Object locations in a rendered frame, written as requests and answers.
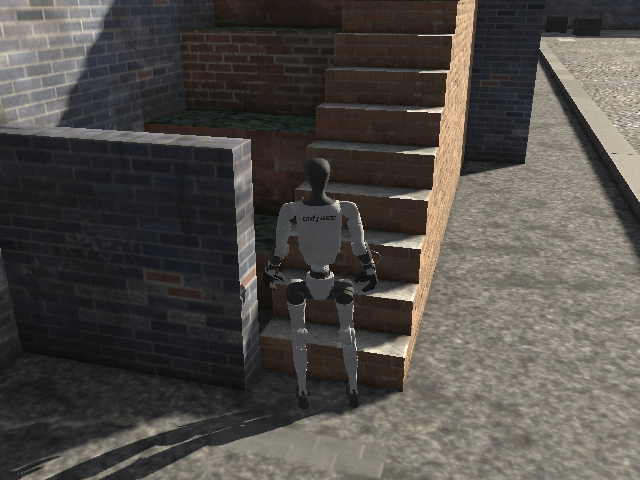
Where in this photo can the right robot upper arm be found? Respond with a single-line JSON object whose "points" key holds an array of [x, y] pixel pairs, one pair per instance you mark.
{"points": [[350, 210]]}

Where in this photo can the left robot hand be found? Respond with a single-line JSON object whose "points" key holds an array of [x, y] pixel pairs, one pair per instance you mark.
{"points": [[267, 279]]}

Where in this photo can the robot right forearm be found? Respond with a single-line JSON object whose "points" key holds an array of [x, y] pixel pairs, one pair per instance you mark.
{"points": [[367, 261]]}

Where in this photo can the left robot upper arm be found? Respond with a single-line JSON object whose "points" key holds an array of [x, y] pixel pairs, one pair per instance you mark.
{"points": [[287, 212]]}

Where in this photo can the right robot hand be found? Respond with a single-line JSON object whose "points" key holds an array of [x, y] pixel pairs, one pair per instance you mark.
{"points": [[362, 277]]}

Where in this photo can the robot torso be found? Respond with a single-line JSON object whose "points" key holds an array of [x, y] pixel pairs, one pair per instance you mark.
{"points": [[319, 238]]}

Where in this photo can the right robot shin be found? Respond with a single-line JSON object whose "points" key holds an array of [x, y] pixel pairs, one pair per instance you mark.
{"points": [[351, 362]]}

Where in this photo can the robot left forearm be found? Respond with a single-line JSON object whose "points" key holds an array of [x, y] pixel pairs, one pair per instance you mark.
{"points": [[273, 262]]}

